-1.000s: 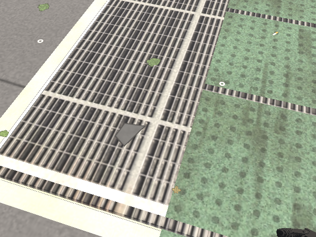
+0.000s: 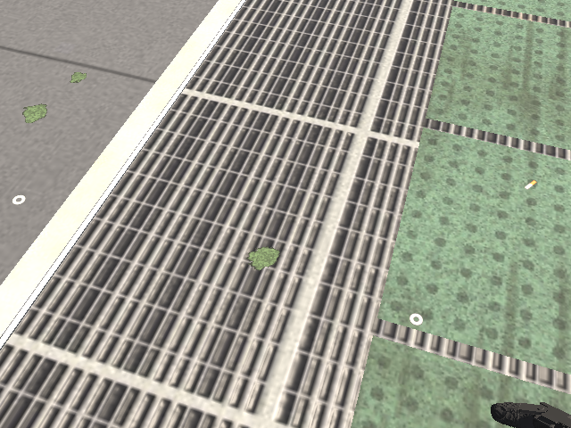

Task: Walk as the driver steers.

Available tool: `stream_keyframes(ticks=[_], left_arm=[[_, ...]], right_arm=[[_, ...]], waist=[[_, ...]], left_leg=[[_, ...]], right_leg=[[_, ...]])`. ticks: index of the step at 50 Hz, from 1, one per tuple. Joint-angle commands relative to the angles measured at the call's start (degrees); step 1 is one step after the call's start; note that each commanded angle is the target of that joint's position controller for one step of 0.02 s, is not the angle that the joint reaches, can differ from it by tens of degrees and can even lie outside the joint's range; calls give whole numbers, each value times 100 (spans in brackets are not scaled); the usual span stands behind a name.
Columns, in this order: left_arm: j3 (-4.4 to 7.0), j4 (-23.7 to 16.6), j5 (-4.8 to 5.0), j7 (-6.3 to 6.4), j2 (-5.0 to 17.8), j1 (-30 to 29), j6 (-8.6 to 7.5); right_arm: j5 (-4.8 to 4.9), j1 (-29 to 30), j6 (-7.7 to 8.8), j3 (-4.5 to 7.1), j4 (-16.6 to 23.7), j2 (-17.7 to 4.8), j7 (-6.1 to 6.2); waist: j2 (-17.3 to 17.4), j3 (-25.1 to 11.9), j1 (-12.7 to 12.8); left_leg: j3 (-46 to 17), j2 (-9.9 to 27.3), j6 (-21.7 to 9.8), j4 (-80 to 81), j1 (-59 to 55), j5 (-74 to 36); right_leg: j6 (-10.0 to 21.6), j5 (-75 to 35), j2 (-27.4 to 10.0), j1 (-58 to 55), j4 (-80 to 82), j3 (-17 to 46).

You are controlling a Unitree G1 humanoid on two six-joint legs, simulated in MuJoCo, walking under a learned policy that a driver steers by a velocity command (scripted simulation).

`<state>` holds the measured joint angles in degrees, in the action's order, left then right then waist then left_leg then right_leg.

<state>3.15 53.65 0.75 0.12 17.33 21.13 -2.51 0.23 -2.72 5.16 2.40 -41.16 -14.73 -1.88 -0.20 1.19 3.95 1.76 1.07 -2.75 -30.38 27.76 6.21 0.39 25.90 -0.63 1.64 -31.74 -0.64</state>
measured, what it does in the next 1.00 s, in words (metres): walks ahead, turning right: right foot, then left foot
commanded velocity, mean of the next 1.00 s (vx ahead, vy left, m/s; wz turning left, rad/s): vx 0.42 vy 0.00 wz -0.45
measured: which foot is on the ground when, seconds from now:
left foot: down 0.00-0.54, up 0.56-0.96, down 0.98-1.00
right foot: up 0.00-0.50, down 0.52-0.98, up 1.00-1.00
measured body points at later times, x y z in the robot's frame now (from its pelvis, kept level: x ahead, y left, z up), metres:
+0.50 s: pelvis +0.26 -0.02 +0.00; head +0.29 -0.04 +0.45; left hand +0.52 +0.16 -0.09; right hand +0.21 -0.30 -0.14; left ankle +0.11 +0.11 -0.72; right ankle +0.38 -0.16 -0.71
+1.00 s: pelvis +0.51 -0.10 +0.00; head +0.54 -0.11 +0.45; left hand +0.73 +0.12 -0.11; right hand +0.57 -0.42 -0.09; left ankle +0.68 -0.07 -0.72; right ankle +0.38 -0.15 -0.72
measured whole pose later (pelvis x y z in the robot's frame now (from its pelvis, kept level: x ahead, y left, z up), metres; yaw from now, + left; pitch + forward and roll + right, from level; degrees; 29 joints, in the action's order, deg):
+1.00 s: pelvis +0.51 -0.10 +0.00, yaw -30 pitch +2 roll +0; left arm 4.7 42.7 0.1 2.0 17.1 15.7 -0.5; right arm -2.2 -3.1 5.7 2.6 -43.2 -15.3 -0.8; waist 0.4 1.6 3.0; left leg -1.4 -1.2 -0.7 -27.8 26.8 -0.3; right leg 3.0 24.8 6.9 10.1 -36.6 9.8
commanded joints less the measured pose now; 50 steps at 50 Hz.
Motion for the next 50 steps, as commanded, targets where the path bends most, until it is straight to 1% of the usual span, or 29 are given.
stream_keyframes(ticks=[1,2,3,4,6,8,10,13,16,19,21,24,25,26,27,28,29,30,31,32,33,37,40,42,44,47,48,49,50], left_arm=[[-39,-376,61,-45,338,343,-262],[96,-562,225,-56,769,-227,-315],[101,-645,221,-31,741,-546,-313],[123,-649,141,-9,677,-636,-275],[153,-548,120,3,486,-361,-111],[143,-553,124,9,279,-333,11],[154,-664,96,18,234,-559,67],[149,-805,63,-48,172,-921,37],[84,-1023,29,-157,47,-1519,6],[41,-1306,34,-259,-8,-2027,5],[48,-1477,43,-332,22,-2193,12],[190,-1552,57,-385,285,-1758,52],[307,-1440,77,-373,484,-1169,66],[497,-1206,81,-300,806,-228,77],[664,-1052,81,-157,1360,447,142],[664,-1243,95,-167,1663,67,71],[503,-1294,50,-209,1144,176,1],[433,-1283,15,-208,888,1,-73],[384,-1323,30,-217,736,-377,-122],[323,-1397,19,-193,527,-714,-141],[286,-1492,-41,-161,469,-869,-146],[377,-1528,-52,4,834,-838,-116],[413,-1502,25,110,878,-670,50],[386,-1449,30,150,798,-508,133],[347,-1385,15,173,692,-412,166],[294,-1376,-39,209,559,-550,168],[256,-1397,-38,207,466,-662,159],[181,-1483,-125,197,258,-562,125],[123,-1388,-92,195,102,330,97]], right_arm=[[-22,-2422,-19,438,-248,-1268,87],[-27,-2002,2,345,-216,-1030,105],[-37,-1554,12,287,-169,-867,116],[-50,-1241,38,233,-173,-672,103],[-101,-947,126,202,-221,-496,90],[-110,-924,191,234,-329,-562,104],[-137,-996,207,274,-440,-666,149],[-136,-1052,170,291,-548,-744,222],[-93,-1201,114,316,-645,-867,282],[-27,-1519,-1,357,-808,-962,303],[26,-1595,-101,386,-873,-1022,305],[85,-1394,-233,454,-813,-1260,361],[93,-1308,-284,469,-788,-1323,379],[116,-1187,-297,446,-745,-1304,393],[-67,-1337,-225,316,-618,-931,381],[-96,-1658,-19,115,-318,-307,285],[114,-1004,223,204,-237,-814,183],[271,-621,332,223,-91,-897,142],[187,-614,366,215,-140,-826,178],[30,-645,331,270,-212,-907,218],[-12,-761,254,296,-236,-920,211],[-140,-585,37,258,-86,-675,276],[-121,-93,8,167,65,-473,248],[-55,118,2,151,123,-493,176],[-54,238,7,169,174,-585,120],[-134,-59,96,257,107,-828,86],[-192,-323,151,268,34,-849,95],[-310,-548,193,292,55,-1085,129],[-437,-717,141,292,65,-1249,158]], waist=[[1282,-2296,-1105],[893,-1341,-1078],[600,-848,-895],[532,-469,-734],[693,-275,-442],[559,-129,-343],[419,12,-352],[362,123,-431],[255,296,-656],[181,468,-843],[226,490,-831],[535,30,-415],[574,-297,-65],[420,-765,447],[-556,-1249,536],[-1569,-1878,-104],[-715,-1968,318],[-500,-1243,263],[48,-704,-56],[49,-511,-251],[-77,-424,-410],[-82,-203,-544],[-374,-375,-330],[-515,-527,-165],[-565,-542,-98],[-648,-569,-297],[-576,-641,-481],[-139,-1096,-498],[1015,-1681,-221]], left_leg=[[-4172,2265,-1454,1177,-5045,1387],[-3321,2067,-1141,1330,-4296,1502],[-2588,1848,-956,1478,-3504,1144],[-2069,1649,-878,1698,-2854,748],[-1313,1366,-740,2054,-2157,225],[-814,1352,-773,2243,-1919,-328],[-431,1360,-795,2332,-1959,-706],[132,1251,-703,2399,-2138,-934],[557,1247,-619,2450,-2309,-1021],[758,1444,-603,2261,-2954,-1331],[871,1567,-547,1975,-3371,-1892],[1093,1583,-366,869,-3602,-4542],[1154,1507,-285,11,-3474,-5084],[1261,1269,-87,-1259,-2853,-4640],[1247,890,180,-3126,-1245,-1717],[266,-441,483,-4994,1056,2687],[-764,-153,308,-5204,1666,2565],[-711,92,149,-4925,1891,2095],[-692,355,128,-4333,1632,1666],[-685,526,176,-3825,1246,1433],[-708,607,233,-3622,885,1266],[-388,349,670,-2469,500,788],[-276,-35,723,-1106,-8,-411],[-278,-170,699,-509,-221,-1062],[-416,-166,622,-185,-259,-1136],[-518,-99,314,260,-453,-869],[-441,-46,160,696,-921,-1491],[-963,597,-105,551,-1902,-3409],[-2313,1806,-1172,239,-3386,-5304]], right_leg=[[133,730,239,3845,-4111,804],[219,329,-59,4226,-4303,851],[225,-202,-361,4110,-4092,687],[183,-580,-522,3926,-3784,667],[123,-1020,-710,3313,-3471,713],[61,-1262,-729,3336,-3329,711],[-3,-1696,-726,3660,-2988,790],[-38,-2553,-664,3809,-2059,694],[13,-3057,-607,3695,-1187,289],[136,-2877,-556,3942,-689,69],[260,-2466,-465,3988,-507,-110],[580,-1610,38,3017,-502,-588],[737,-1453,267,2255,-433,-690],[969,-1826,460,832,26,-584],[1339,-1994,-524,-857,114,1015],[2525,-908,-1774,-2408,1066,4435],[2310,-723,-1820,-2404,1568,4547],[2071,-1052,-1640,-1791,1571,3689],[1857,-1696,-1362,-872,1587,2995],[1730,-2226,-1153,-233,1642,2508],[1699,-2563,-1024,218,1760,2303],[1599,-5122,-688,1182,1633,1415],[1187,-5000,-253,1450,1326,1030],[1015,-4435,-289,1291,1206,1125],[964,-4000,-452,1013,997,1406],[859,-3965,-637,521,305,1822],[709,-3932,-421,542,-122,1748],[467,-3195,-18,851,-941,1546],[73,-395,629,2020,-2388,1172]])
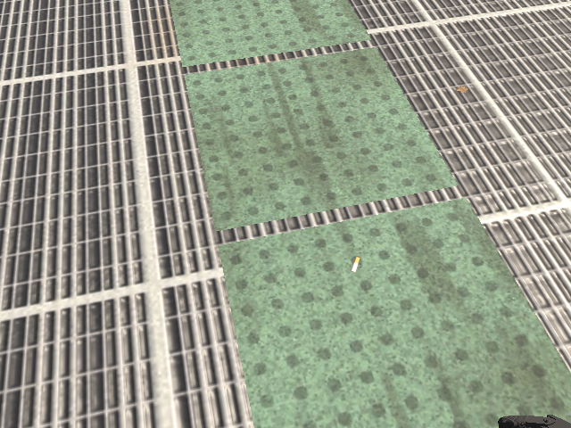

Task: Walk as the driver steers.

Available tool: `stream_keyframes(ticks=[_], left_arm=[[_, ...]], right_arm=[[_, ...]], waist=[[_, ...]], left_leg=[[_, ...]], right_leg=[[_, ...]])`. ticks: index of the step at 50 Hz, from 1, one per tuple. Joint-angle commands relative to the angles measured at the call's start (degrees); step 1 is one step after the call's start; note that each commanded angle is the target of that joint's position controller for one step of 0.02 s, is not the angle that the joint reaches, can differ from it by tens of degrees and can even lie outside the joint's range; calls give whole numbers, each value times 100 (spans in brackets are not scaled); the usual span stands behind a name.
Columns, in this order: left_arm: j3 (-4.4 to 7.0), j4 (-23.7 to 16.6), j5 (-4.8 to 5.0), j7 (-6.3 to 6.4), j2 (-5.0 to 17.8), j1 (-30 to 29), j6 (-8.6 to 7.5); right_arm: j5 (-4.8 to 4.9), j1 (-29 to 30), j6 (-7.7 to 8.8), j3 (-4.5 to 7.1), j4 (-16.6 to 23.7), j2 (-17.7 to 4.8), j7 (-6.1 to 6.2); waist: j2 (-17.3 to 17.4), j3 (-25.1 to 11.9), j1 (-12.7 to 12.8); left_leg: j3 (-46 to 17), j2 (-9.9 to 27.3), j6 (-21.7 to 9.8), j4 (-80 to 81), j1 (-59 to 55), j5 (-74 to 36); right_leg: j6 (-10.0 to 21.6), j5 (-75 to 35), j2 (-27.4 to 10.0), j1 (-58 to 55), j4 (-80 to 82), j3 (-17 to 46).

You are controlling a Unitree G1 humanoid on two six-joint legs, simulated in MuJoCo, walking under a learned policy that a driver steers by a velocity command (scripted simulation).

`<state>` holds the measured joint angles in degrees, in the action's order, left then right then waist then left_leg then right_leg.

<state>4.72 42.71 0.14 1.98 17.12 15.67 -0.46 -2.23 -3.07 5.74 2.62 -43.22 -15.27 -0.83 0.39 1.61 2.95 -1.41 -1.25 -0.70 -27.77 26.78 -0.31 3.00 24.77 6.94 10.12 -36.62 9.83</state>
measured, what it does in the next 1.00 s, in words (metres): walks ahead: right foot, then right foot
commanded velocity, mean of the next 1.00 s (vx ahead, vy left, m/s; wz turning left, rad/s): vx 0.26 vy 0.00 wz -0.06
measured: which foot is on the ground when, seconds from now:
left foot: down 0.00-1.00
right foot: up 0.00-0.26, down 0.28-0.58, up 0.60-0.98, down 1.00-1.00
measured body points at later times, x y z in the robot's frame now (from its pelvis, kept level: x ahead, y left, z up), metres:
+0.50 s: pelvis +0.09 +0.00 +0.01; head +0.09 +0.00 +0.46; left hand +0.14 +0.27 -0.12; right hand +0.20 -0.26 -0.11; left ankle +0.12 +0.11 -0.72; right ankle +0.04 -0.14 -0.72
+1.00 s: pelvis +0.30 -0.04 +0.00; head +0.33 -0.05 +0.45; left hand +0.55 +0.18 -0.07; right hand +0.24 -0.32 -0.14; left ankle +0.13 +0.11 -0.72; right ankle +0.43 -0.15 -0.73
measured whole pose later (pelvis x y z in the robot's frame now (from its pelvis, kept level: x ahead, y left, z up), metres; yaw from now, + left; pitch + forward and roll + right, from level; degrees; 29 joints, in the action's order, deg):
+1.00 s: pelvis +0.30 -0.04 +0.00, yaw -1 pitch +2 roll +1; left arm 2.3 40.7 1.1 -1.7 14.6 0.9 -5.1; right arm 1.2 -24.6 3.0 3.0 -56.3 -16.8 0.2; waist -0.2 1.0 -5.1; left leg 0.3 1.2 1.1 -20.3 -4.6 25.5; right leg 3.1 4.1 -1.3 27.9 -29.7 -1.2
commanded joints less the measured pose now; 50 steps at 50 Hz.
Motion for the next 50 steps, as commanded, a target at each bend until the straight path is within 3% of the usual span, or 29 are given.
stream_keyframes(ticks=[1,2,3,4,6,8,11,13,14,15,17,19,22,24,26,28,29,30,31,32,34,35,37,40,43,46,48,49,50], left_arm=[[-33,-220,-8,-25,380,1133,-74],[69,-163,54,-35,760,907,21],[93,-173,74,3,777,463,147],[98,-189,50,33,725,260,267],[42,-148,24,49,463,211,395],[-42,-35,-12,50,211,222,349],[-34,155,-22,19,218,293,280],[-40,175,-119,-8,257,185,266],[-31,74,-182,3,424,37,256],[41,159,-136,6,696,-45,248],[-48,241,-145,-12,312,-28,135],[-12,264,-94,-5,436,19,36],[63,335,12,0,723,424,-111],[82,371,78,12,768,413,-191],[45,329,107,-23,658,165,-218],[-5,187,93,-44,468,-160,-238],[-76,3,84,-30,165,-261,-316],[-61,-129,85,0,256,-336,-416],[12,-127,183,-25,465,-323,-489],[3,-73,215,-72,433,-285,-537],[5,-72,144,-132,334,-467,-568],[11,-87,107,-169,285,-530,-555],[-39,-152,71,-238,107,-710,-514],[-163,-336,69,-291,-125,-1269,-503],[-165,-449,128,-345,30,-1609,-490],[-119,-549,135,-380,249,-1711,-491],[-11,-438,98,-371,469,-1237,-494],[111,-191,85,-338,660,-468,-478],[231,54,76,-285,929,541,-453]], right_arm=[[-13,-898,-1,180,142,-745,28],[148,-689,-60,104,195,-570,-11],[153,-501,-143,82,212,-537,-23],[136,-232,-209,28,223,-461,-35],[82,148,-322,30,207,-530,-31],[74,128,-385,65,134,-583,10],[165,0,-421,64,12,-614,66],[196,-134,-429,0,-88,-470,77],[153,-193,-406,-31,-131,-406,59],[125,-264,-398,6,-110,-456,45],[112,-127,-395,-4,-165,-418,68],[202,-274,-422,31,-265,-464,127],[296,-105,-258,36,-242,-331,82],[348,-102,-86,61,-234,-357,-1],[391,-438,19,80,-392,-344,-76],[351,-1236,20,209,-745,-651,-79],[354,-1749,7,349,-904,-1120,-73],[322,-2339,0,396,-974,-1334,-107],[275,-2164,22,286,-955,-1066,-91],[270,-1897,40,234,-853,-897,-67],[255,-1607,27,154,-761,-723,-44],[238,-1577,-10,106,-766,-615,-33],[260,-1673,-77,103,-806,-673,19],[273,-1676,-126,160,-822,-976,114],[335,-1879,-131,197,-919,-1098,115],[391,-1878,-152,225,-998,-1086,114],[381,-1754,-190,252,-986,-1150,120],[357,-1737,-220,224,-975,-1064,123],[269,-1757,-241,138,-888,-869,132]], waist=[[1461,-2200,-156],[842,-1814,-225],[499,-1413,-273],[382,-994,-225],[685,-545,-61],[917,-571,-135],[786,-802,-118],[624,-679,-104],[372,-537,-179],[-239,-259,-428],[-369,-209,-321],[-570,-48,-314],[-1051,317,-123],[-1208,526,-155],[-1069,453,-421],[-562,146,-740],[741,-14,-813],[1562,-239,-1101],[1077,-67,-903],[719,25,-760],[375,164,-635],[424,149,-594],[493,156,-605],[421,208,-687],[518,266,-765],[498,375,-610],[495,65,-239],[418,-406,132],[121,-1098,551]], left_leg=[[-3056,2581,-1918,205,-3466,-3913],[-2941,2373,-1784,363,-3048,-2366],[-2562,2054,-1498,523,-2648,-1117],[-2243,1832,-1312,758,-2062,-214],[-1552,1303,-978,1164,-1071,831],[-1128,1043,-946,1211,-895,806],[-1076,1092,-962,1085,-1018,1281],[-981,935,-602,1104,-661,2273],[-846,802,-339,966,-440,2670],[-396,415,-128,867,-599,2637],[-168,254,-36,403,-1204,2279],[49,78,-142,-38,-1046,2816],[453,-179,-166,-962,-163,2407],[288,61,-338,-1168,115,2166],[349,73,-486,-382,-594,2062],[-158,296,-584,129,-2005,1675],[-1599,1018,-1024,769,-2815,2196],[-3541,2024,-1691,1531,-3603,2260],[-3686,2260,-1751,1510,-3676,2154],[-3172,2084,-1586,1451,-3595,2024],[-2267,1788,-1311,1598,-3274,1432],[-1866,1609,-1204,1712,-3053,1079],[-1282,1396,-1173,1888,-2799,494],[-680,1206,-1094,1990,-2272,222],[-573,1335,-1051,2042,-2052,337],[-571,1598,-913,1902,-2381,93],[-366,1542,-748,1205,-2562,-1227],[-130,1295,-612,259,-2408,-1954],[96,996,-409,-1219,-1603,-1340]], right_leg=[[-437,1610,-146,1586,-2701,162],[-565,1492,-376,1776,-3102,287],[-671,1216,-505,1940,-3251,90],[-721,1007,-636,1945,-2963,-24],[-748,608,-810,1287,-1840,-354],[-735,344,-760,717,-919,-651],[-569,-859,-742,66,345,-785],[-352,-1460,-814,-391,1009,-721],[-176,-1494,-1182,-416,1145,-335],[28,-553,-1182,288,1101,-258],[-19,478,-1077,910,1430,-302],[33,1054,-1083,1046,1571,-202],[528,1662,-1817,557,2231,933],[804,1142,-2242,314,2332,1426],[630,355,-2027,396,2061,1000],[244,-583,-1452,1079,1176,193],[-158,-828,-694,1940,-345,-778],[-353,337,-446,3003,-1904,-785],[-257,683,-698,3635,-2847,-417],[-119,268,-938,3827,-3116,-364],[-14,-547,-1298,3885,-2803,-504],[-44,-793,-1378,3636,-2519,-588],[-207,-1101,-1335,3329,-1789,-842],[-381,-1843,-1150,2652,-394,-1062],[-388,-2421,-996,2105,229,-1126],[-143,-2419,-1009,1979,538,-975],[71,-2185,-828,1222,668,-1115],[221,-2061,-672,216,680,-1239],[457,-1775,-1141,-1261,590,-723]])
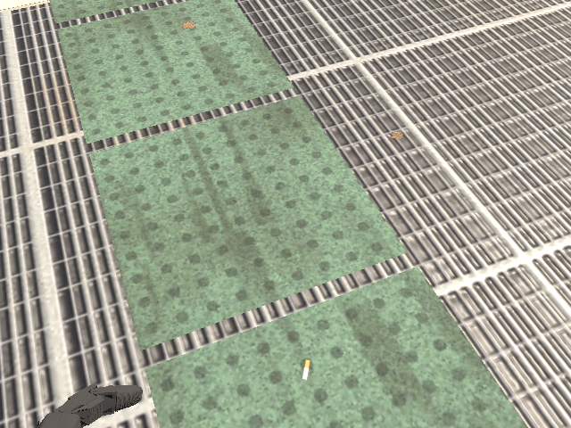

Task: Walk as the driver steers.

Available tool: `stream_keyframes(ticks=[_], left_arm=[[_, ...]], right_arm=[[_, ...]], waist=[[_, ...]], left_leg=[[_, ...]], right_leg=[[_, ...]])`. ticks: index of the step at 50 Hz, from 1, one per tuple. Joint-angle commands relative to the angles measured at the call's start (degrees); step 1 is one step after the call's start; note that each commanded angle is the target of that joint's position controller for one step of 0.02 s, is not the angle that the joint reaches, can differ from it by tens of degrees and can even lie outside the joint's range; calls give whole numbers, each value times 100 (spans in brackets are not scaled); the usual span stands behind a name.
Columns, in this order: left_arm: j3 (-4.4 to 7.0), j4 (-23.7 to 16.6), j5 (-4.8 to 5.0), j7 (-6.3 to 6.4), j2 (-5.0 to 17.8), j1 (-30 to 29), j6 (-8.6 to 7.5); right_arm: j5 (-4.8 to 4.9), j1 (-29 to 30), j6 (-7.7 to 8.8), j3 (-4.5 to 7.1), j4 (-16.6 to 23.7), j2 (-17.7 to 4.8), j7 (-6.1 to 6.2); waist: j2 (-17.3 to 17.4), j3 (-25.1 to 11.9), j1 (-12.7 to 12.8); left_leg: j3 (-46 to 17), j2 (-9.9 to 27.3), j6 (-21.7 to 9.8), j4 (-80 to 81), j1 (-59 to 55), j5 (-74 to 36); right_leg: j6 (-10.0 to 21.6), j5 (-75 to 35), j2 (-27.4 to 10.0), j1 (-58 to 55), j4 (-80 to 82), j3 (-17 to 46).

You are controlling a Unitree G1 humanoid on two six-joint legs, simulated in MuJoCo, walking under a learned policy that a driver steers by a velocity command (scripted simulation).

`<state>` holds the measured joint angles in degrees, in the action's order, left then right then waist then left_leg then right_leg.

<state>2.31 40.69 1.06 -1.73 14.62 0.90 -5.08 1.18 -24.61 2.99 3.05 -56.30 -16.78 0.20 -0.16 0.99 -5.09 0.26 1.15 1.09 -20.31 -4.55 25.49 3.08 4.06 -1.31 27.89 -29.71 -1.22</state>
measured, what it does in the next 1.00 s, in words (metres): walks ahead: left foot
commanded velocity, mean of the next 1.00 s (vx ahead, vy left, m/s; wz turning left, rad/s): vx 0.49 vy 0.00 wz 0.10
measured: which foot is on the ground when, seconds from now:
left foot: down 0.00-0.02, up 0.04-0.54, down 0.56-1.00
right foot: down 0.00-0.58, up 0.60-1.00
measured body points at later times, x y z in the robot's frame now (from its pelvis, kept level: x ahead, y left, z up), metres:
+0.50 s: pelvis +0.26 +0.00 +0.01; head +0.29 +0.00 +0.46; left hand +0.24 +0.27 -0.12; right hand +0.48 -0.23 -0.08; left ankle +0.44 +0.13 -0.70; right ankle +0.13 -0.11 -0.72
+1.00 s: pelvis +0.55 +0.01 +0.02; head +0.58 +0.02 +0.47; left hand +0.76 +0.27 -0.07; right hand +0.56 -0.27 -0.11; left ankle +0.44 +0.12 -0.72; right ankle +0.74 -0.11 -0.70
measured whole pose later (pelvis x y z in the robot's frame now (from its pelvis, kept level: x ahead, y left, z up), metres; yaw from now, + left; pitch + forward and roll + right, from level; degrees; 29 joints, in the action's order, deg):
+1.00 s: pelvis +0.55 +0.01 +0.02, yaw +8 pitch +2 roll +1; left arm 2.2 44.6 0.6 -1.0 15.3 -0.5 -5.9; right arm 1.5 -22.6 3.4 3.7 -52.6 -15.5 0.7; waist -2.3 1.0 -5.7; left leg -4.7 -3.6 -1.8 -17.4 1.9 17.4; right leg -1.6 -2.9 -2.7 31.6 -27.7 4.2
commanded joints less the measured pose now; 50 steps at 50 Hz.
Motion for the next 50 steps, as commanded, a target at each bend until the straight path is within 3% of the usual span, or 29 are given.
stream_keyframes(ticks=[1,2,3,4,5,7,9,11,13,17,21,23,25,26,27,28,29,30,31,32,33,34,36,38,41,44,47,50], left_arm=[[589,367,-110,97,1811,2551,45],[453,373,-63,57,1377,2590,34],[340,321,-39,43,1093,2058,-2],[283,239,-55,34,944,1595,-17],[238,212,-101,9,795,1273,-34],[195,221,-161,-14,620,979,-98],[205,328,-128,-6,667,1066,-163],[235,454,-135,47,790,1263,-174],[240,567,-116,105,844,1470,-141],[243,776,-58,187,949,1845,-84],[253,1048,-27,212,978,2283,30],[279,1128,-10,229,1030,2341,101],[310,1152,-5,245,1105,2266,162],[323,1136,-10,251,1162,2170,191],[293,1117,-26,256,1107,2079,230],[203,1007,-94,270,939,2095,231],[4,911,-120,201,263,2756,106],[30,1009,-50,178,457,2606,-45],[166,844,121,139,934,2075,-142],[162,750,152,150,947,1688,-182],[180,693,54,187,888,1449,-183],[213,702,-27,217,840,1475,-133],[179,725,-91,222,586,1664,-30],[173,592,-144,250,545,1396,23],[149,348,-152,245,497,642,-13],[101,191,-91,169,420,-16,-78],[105,41,-30,93,525,-427,-134],[183,45,-21,56,789,-265,-203]], right_arm=[[-116,-289,118,-119,544,15,-2],[-14,-171,247,-72,485,-257,-35],[152,385,323,73,664,-763,-71],[157,756,356,75,762,-784,-58],[50,871,345,87,762,-714,-32],[-17,649,210,97,673,-531,-16],[-40,669,98,81,666,-386,-3],[-84,1084,62,90,815,-389,12],[-121,1466,86,91,936,-363,-2],[-90,2249,170,18,1146,-200,-85],[-38,2884,227,-37,1404,-179,-210],[-24,3022,261,-39,1523,-237,-281],[-18,2811,284,1,1513,-380,-320],[-23,2450,294,66,1432,-516,-312],[-32,1630,295,196,1185,-732,-278],[-86,553,286,324,916,-1077,-219],[-152,-91,230,466,771,-1620,-186],[-79,-113,210,325,754,-1162,-194],[-48,342,210,226,803,-890,-180],[-66,787,209,181,912,-733,-166],[-111,1112,217,143,948,-605,-187],[-166,1295,242,89,978,-439,-204],[-145,1326,264,102,964,-463,-218],[-89,1184,292,151,895,-615,-164],[-54,901,253,206,810,-755,-42],[-7,570,197,238,724,-846,30],[49,280,128,252,641,-834,66],[37,321,51,313,677,-908,117]], waist=[[-1395,-1870,1090],[-1481,-2050,1166],[-1057,-1061,1073],[-690,-578,913],[-426,-282,736],[-586,-212,415],[-488,-138,341],[-323,56,405],[-258,144,507],[-242,287,782],[-201,445,986],[-252,449,949],[-390,282,772],[-499,34,553],[-463,-471,125],[-226,-1299,-278],[1141,-2149,-74],[1338,-2420,-182],[1025,-1490,-134],[623,-904,15],[357,-463,184],[433,-293,391],[498,-260,590],[396,-100,612],[332,82,433],[389,139,210],[440,174,118],[569,91,320]], left_leg=[[162,-200,-192,-4342,3598,-1253],[-648,-337,-256,-5224,4340,681],[-658,22,-387,-5529,4868,310],[-502,317,-454,-5332,4785,-242],[-452,523,-436,-4995,4555,-671],[-501,753,-381,-4551,3902,-1120],[-431,779,-285,-4267,3877,-1348],[-439,806,-166,-3709,4287,-1825],[-422,778,-75,-3053,4532,-2429],[-171,553,-51,-1779,4281,-3351],[-124,414,-139,-1136,4415,-3194],[-138,363,-269,-922,4432,-2795],[-27,222,-420,-794,3988,-2332],[138,36,-527,-755,3392,-2139],[308,-150,-694,-643,2262,-2218],[-280,419,-1000,-950,446,-2378],[-2977,1877,-1920,-638,-1824,-1283],[-4305,2133,-2047,202,-2020,-741],[-3468,1941,-1735,309,-1326,-543],[-2677,1714,-1545,434,-442,-881],[-2211,1465,-1477,645,392,-1324],[-1865,1231,-1402,818,938,-1746],[-1605,1081,-1515,1086,1419,-2174],[-1374,1031,-1614,1255,1603,-2451],[-1107,842,-1471,1305,1624,-2481],[-983,717,-1311,1214,1711,-2319],[-1286,890,-1259,908,1364,-2077],[-1665,1088,-1110,428,1033,-2054]], right_leg=[[1324,1651,-1808,-4926,439,3069],[1450,2767,-2085,-4863,1495,4631],[1152,2938,-1935,-4114,1601,3918],[1013,2347,-1713,-3319,1673,3144],[943,1684,-1470,-2635,1798,2534],[867,954,-1134,-1903,2079,1833],[966,519,-1062,-1666,2271,1448],[1035,273,-1078,-1713,2413,1262],[1003,78,-1054,-1881,2460,1072],[835,-74,-910,-2006,2482,615],[826,-304,-1144,-2740,2216,561],[771,-632,-1323,-3142,1962,611],[670,-1463,-1400,-3387,1607,618],[601,-2476,-1334,-3418,1176,547],[462,-3274,-1070,-3236,231,326],[281,-2504,-792,-2236,-1236,128],[-190,166,217,235,-3524,-93],[-166,2838,434,1032,-4367,749],[-70,2598,60,1576,-4693,826],[-21,2053,-271,1546,-4472,624],[-46,1625,-471,1358,-4050,500],[-60,1340,-632,990,-3723,534],[-174,1131,-666,598,-3371,495],[-347,800,-659,740,-2784,450],[-504,-219,-511,824,-1437,431],[-563,-964,-226,370,-413,332],[-528,-991,-134,235,55,479],[-390,-443,-122,-195,320,574]])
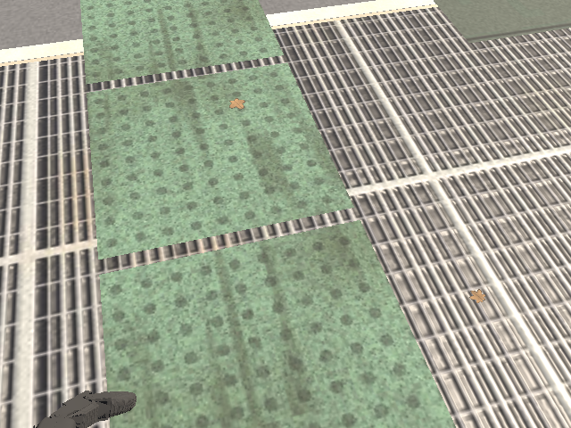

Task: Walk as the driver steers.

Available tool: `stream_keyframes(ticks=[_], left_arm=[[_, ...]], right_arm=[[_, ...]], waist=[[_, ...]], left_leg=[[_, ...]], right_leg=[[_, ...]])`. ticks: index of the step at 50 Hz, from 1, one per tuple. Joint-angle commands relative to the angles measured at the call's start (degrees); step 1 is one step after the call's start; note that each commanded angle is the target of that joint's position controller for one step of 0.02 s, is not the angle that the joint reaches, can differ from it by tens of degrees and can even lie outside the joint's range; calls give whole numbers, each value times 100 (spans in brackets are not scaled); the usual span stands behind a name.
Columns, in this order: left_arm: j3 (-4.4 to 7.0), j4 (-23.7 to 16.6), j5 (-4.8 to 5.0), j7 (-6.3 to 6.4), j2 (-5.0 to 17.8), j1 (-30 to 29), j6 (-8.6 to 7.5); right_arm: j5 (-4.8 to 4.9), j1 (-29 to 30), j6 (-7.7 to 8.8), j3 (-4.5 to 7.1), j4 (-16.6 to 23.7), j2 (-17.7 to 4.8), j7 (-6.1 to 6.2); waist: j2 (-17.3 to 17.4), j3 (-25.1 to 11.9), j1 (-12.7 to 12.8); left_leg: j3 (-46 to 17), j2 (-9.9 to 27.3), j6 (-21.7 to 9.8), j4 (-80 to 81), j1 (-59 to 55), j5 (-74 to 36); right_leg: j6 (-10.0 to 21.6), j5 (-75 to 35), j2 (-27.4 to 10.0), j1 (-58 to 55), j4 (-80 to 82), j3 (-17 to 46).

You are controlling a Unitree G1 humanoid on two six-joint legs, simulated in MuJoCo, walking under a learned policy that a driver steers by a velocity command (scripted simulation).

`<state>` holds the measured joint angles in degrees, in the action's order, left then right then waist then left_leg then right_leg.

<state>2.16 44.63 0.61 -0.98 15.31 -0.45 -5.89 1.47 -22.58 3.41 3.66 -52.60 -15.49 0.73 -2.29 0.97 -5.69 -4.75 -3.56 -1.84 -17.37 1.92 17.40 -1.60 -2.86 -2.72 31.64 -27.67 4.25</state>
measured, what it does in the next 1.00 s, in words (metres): walks ahead, turning left: right foot, then left foot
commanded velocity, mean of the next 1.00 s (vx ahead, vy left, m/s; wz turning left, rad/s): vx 0.50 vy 0.00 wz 0.55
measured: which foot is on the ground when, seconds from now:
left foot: down 0.00-0.06, up 0.08-0.56, down 0.58-1.00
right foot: up 0.00-0.04, down 0.06-0.60, up 0.62-1.00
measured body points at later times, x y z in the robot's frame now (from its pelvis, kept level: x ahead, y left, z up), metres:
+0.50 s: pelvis +0.26 +0.00 -0.01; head +0.29 +0.02 +0.44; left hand +0.18 +0.28 -0.14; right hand +0.54 -0.16 -0.09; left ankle +0.38 +0.18 -0.71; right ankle +0.17 -0.14 -0.74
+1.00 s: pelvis +0.52 +0.12 +0.00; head +0.53 +0.15 +0.45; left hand +0.58 +0.45 -0.08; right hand +0.72 -0.10 -0.10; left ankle +0.39 +0.16 -0.74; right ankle +0.75 +0.10 -0.71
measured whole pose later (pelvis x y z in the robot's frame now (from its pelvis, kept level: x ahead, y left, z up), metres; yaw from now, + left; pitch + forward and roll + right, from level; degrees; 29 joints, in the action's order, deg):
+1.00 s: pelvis +0.52 +0.12 +0.00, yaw +35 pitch +2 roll +0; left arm 2.5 42.1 0.1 -1.7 16.3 0.5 -6.0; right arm 1.1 -20.8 2.5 4.6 -42.2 -16.5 0.8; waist -2.7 1.3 -4.7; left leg -9.0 -5.8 -3.8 -22.3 4.5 18.9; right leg -2.4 -3.5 -2.0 32.8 -29.7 4.4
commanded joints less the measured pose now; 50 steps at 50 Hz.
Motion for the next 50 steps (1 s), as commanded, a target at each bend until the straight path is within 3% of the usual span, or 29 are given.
stream_keyframes(ticks=[1,2,3,4,5,6,7,8,9,11,13,19,22,24,26,27,28,29,30,31,32,33,34,35,36,39,44,47,50], left_arm=[[243,-272,24,-9,805,171,-142],[346,-100,-6,27,991,813,-161],[439,12,-104,69,1301,1713,-180],[563,150,-120,72,1792,2180,-91],[460,145,-64,45,1330,2191,-62],[338,38,-54,48,889,1830,-73],[281,9,-83,47,742,1459,-65],[232,29,-103,41,569,1212,-52],[213,60,-145,48,505,1089,-58],[241,137,-131,54,521,1038,-92],[301,221,-116,74,673,1088,-128],[387,355,-90,147,952,1241,-46],[427,461,-24,162,1087,1539,45],[461,521,35,160,1182,1651,128],[508,509,92,179,1344,1602,207],[535,493,121,195,1430,1569,251],[534,467,145,210,1447,1483,299],[468,425,73,231,1293,1524,292],[225,115,-201,173,516,1908,191],[163,-29,-74,102,588,1672,-52],[272,-210,170,40,992,1007,-192],[240,-261,182,40,932,881,-268],[254,-174,43,89,913,930,-280],[305,-119,-44,108,984,1055,-224],[322,-111,-68,94,986,1139,-143],[278,-215,-158,108,741,982,4],[150,-548,-104,41,476,-79,-22],[156,-665,-27,-41,571,-334,-77],[208,-688,-40,-112,738,-271,-145]], right_arm=[[-4,159,-20,253,332,-1005,67],[-31,176,-34,201,381,-845,58],[-118,196,-37,75,535,-495,32],[-50,-609,59,-80,700,66,6],[90,-539,98,4,664,-425,13],[128,29,89,135,752,-901,28],[89,332,56,164,812,-902,51],[23,458,27,181,855,-826,49],[15,442,-21,200,888,-714,19],[46,466,-124,177,968,-468,-26],[16,656,-193,162,1126,-377,-44],[-11,1531,-156,81,1473,-274,-229],[-13,2068,-157,45,1716,-253,-325],[-11,2253,-170,60,1864,-315,-381],[-28,2105,-195,141,1928,-483,-409],[-31,1758,-216,223,1877,-628,-402],[-15,991,-230,365,1687,-846,-375],[1,-42,-277,577,1390,-1234,-276],[53,-171,-287,704,1335,-1929,-175],[1,-190,-175,586,1592,-1766,-217],[-54,-68,-80,450,1532,-1343,-264],[-48,175,-19,399,1519,-1175,-264],[-49,603,1,342,1573,-995,-254],[-99,902,12,274,1663,-815,-231],[-141,1026,13,255,1727,-792,-211],[-93,893,50,298,1678,-952,-107],[-43,476,-8,338,1523,-1056,19],[-15,190,-22,325,1364,-1004,24],[-40,43,-52,295,1237,-910,44]], waist=[[826,-24,553],[747,-408,853],[247,-1256,1223],[-1463,-2051,910],[-1420,-1981,1005],[-763,-1160,1096],[-397,-710,977],[-333,-395,857],[-489,-252,714],[-469,-117,627],[-278,-19,603],[-62,206,843],[1,376,1022],[-36,430,1010],[-201,222,793],[-298,-33,557],[-240,-429,95],[39,-948,-378],[1599,-1280,91],[1386,-2270,23],[864,-1626,-167],[661,-1041,19],[322,-664,302],[412,-505,524],[514,-439,645],[423,-298,684],[636,-18,283],[728,-2,153],[856,20,199]], left_leg=[[-1195,1500,-746,-167,402,-1456],[-1058,1192,-599,-874,565,-1808],[-723,752,-414,-2450,1288,-1157],[14,-92,-30,-4442,3381,1335],[-346,253,-20,-5382,4171,1646],[-380,501,-52,-5582,4381,1135],[-231,734,-23,-5485,4212,661],[-222,879,9,-5234,4045,341],[-235,1033,20,-5037,3779,127],[-115,1123,52,-4825,3598,-59],[-110,1172,104,-4517,3773,-361],[265,1078,105,-2771,3657,-1826],[520,986,7,-2217,3670,-1814],[659,892,-122,-1994,3661,-1468],[947,589,-335,-1901,3152,-902],[1110,362,-466,-1897,2619,-621],[1227,95,-650,-1603,1592,-766],[847,96,-891,-1395,-125,-974],[-1934,1598,-1723,-1154,-2061,-501],[-4363,2335,-2366,-110,-2633,463],[-3677,2202,-2002,129,-2291,216],[-2895,1966,-1797,109,-1511,-177],[-2302,1714,-1606,131,-655,-738],[-1893,1526,-1504,229,-31,-1269],[-1770,1439,-1499,357,363,-1520],[-1314,1256,-1545,528,957,-2096],[-931,862,-1138,462,1326,-1388],[-1163,1052,-1056,254,1057,-1068],[-1504,1333,-975,-174,472,-1208]], right_leg=[[167,483,47,-1004,208,-52],[332,639,33,-1935,315,-106],[662,932,-797,-3432,140,644],[1498,1810,-2160,-5447,533,2996],[1599,3061,-2253,-5315,1029,3901],[1310,3087,-1970,-4590,1147,2999],[1135,2376,-1716,-3860,1223,2192],[1090,1779,-1504,-3304,1365,1645],[1039,1416,-1358,-2918,1513,1210],[1083,983,-1254,-2587,1782,637],[1195,551,-1326,-2539,1941,280],[1087,-31,-1177,-2728,2067,-911],[1013,-159,-1290,-3147,1967,-1195],[926,-603,-1405,-3519,1734,-1332],[816,-2273,-1432,-3743,1107,-1531],[761,-3208,-1407,-3766,495,-1622],[640,-3600,-1261,-3524,-546,-1775],[403,-2713,-1049,-2471,-2037,-1830],[35,2108,-170,129,-4169,-1734],[6,3809,434,1065,-5183,-254],[132,3315,122,1647,-5249,62],[243,2820,-113,1607,-4824,15],[220,2463,-324,1229,-4304,26],[188,2222,-468,782,-3909,66],[132,2088,-495,488,-3727,69],[-131,1604,-384,327,-2947,-81],[-244,-149,33,-77,-827,-143],[-160,-407,106,-275,-354,-70],[63,117,92,-323,-100,-38]])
